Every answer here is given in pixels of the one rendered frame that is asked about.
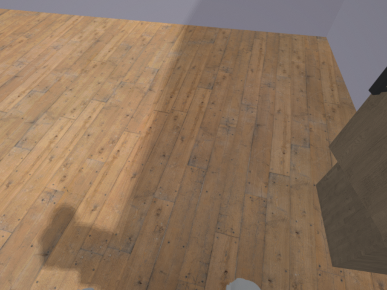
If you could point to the handle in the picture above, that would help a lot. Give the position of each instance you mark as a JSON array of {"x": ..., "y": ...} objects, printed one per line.
[{"x": 380, "y": 84}]

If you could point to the cupboard door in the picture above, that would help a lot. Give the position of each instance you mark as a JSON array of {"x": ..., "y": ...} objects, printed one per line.
[{"x": 361, "y": 150}]

